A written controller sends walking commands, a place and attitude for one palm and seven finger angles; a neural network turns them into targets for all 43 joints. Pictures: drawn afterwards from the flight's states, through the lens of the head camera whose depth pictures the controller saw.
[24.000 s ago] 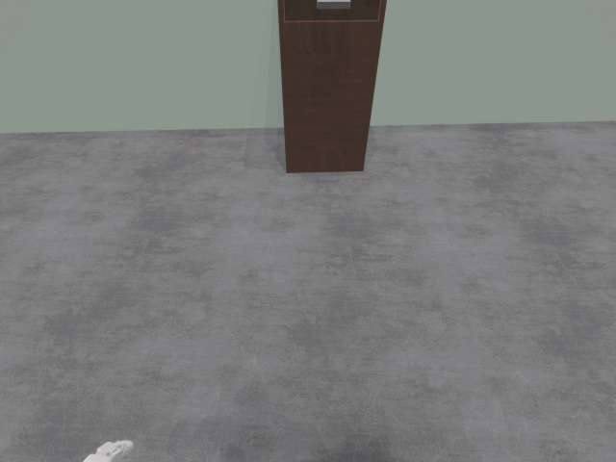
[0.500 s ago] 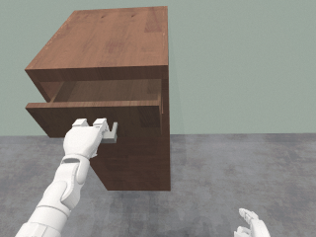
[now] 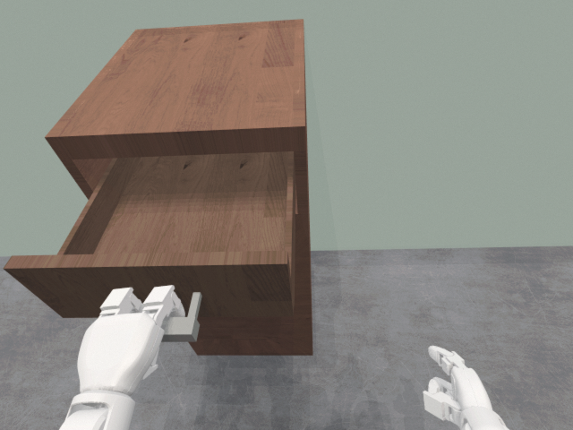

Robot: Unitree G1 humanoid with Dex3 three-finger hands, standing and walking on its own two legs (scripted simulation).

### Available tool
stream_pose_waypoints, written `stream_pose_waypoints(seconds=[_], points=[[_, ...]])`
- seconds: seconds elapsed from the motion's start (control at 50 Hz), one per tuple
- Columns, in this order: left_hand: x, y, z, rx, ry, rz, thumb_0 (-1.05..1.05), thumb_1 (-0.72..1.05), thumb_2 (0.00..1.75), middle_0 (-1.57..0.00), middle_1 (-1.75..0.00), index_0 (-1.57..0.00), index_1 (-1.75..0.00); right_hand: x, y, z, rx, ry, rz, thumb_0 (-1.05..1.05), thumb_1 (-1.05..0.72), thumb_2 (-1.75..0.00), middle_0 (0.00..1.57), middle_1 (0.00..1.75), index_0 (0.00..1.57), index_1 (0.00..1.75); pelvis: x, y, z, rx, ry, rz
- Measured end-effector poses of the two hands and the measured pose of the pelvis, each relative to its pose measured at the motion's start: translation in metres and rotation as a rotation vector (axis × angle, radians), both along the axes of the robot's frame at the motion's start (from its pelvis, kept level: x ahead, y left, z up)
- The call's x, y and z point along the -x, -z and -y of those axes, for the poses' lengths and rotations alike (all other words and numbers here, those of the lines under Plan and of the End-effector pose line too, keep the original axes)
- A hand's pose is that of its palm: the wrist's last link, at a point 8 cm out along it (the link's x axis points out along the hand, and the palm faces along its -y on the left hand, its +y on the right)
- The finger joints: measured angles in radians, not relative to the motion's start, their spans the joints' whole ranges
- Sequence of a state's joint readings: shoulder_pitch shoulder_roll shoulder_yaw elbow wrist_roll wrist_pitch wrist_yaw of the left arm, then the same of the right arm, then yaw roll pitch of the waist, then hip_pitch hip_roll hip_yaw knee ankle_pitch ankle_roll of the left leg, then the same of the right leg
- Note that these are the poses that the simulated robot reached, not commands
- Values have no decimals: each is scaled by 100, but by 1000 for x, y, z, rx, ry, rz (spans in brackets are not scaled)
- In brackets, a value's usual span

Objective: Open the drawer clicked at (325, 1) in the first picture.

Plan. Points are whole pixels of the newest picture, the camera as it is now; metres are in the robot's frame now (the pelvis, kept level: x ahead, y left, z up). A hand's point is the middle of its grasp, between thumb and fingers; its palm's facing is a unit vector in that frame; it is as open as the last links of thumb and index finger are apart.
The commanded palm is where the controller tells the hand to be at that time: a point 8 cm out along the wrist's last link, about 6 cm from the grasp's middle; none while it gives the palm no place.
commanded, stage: pull the drawer open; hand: left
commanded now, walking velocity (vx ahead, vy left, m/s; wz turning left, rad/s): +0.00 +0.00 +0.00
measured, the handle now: (154, 314) +0.24 +0.21 +0.06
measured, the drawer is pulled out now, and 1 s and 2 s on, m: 0.21 0.29 0.29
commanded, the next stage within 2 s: open the thumb to release the handle in 0.46 s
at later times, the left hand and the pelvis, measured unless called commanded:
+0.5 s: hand out of the picture +0.11 +0.20 +0.04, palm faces -0.03 -0.15 -0.99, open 5.9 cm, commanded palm +0.06 +0.22 +0.09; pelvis -0.01 -0.01 +0.00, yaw -1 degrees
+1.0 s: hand (128, 422) +0.12 +0.20 +0.04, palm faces +0.03 -0.12 -0.99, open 11.0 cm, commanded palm +0.09 +0.22 +0.09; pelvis -0.03 -0.02 +0.00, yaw +1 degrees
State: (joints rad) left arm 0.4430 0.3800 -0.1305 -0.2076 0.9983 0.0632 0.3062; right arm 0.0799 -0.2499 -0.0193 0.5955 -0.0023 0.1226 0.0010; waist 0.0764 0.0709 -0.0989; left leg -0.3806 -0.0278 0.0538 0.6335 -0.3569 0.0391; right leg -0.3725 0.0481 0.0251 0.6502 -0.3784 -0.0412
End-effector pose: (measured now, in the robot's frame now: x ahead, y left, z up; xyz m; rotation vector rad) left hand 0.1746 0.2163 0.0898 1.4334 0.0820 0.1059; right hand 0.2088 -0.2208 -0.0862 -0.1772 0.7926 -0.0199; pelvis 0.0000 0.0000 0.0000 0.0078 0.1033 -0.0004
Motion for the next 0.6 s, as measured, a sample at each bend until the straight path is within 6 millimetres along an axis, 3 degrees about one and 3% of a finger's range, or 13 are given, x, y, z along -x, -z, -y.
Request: stream_pose_waypoints(seconds=[0.12, 0.24, 0.54, 0.6], points=[[18, 0, 3, -9, -13, -5, 6, 69, 80, -32, -134, -41, -135, -20, -6, -25, -44, -74, 53, 1, -91, -90, 20, 30, 20, 30, 3, 1, 4, -2, -8, 15], [32, -1, 5, 6, -24, -20, 7, 69, 79, -31, -133, -41, -135, -19, -12, -32, -67, -105, 71, 1, -91, -90, 20, 30, 20, 30, 4, 1, 9, -3, 1, 26], [88, -4, 9, 12, -2, -61, 6, 69, 74, -28, -132, -41, -135, 16, -7, 18, 30, -64, 13, 1, -91, -90, 20, 30, 20, 30, 16, 4, 14, 3, 21, 24], [91, -3, 8, -14, 10, -44, 5, 70, 75, -30, -132, -41, -135, 20, -2, 22, 45, -60, 8, 1, -91, -90, 20, 30, 20, 30, 21, 6, 14, 2, 7, 21]])
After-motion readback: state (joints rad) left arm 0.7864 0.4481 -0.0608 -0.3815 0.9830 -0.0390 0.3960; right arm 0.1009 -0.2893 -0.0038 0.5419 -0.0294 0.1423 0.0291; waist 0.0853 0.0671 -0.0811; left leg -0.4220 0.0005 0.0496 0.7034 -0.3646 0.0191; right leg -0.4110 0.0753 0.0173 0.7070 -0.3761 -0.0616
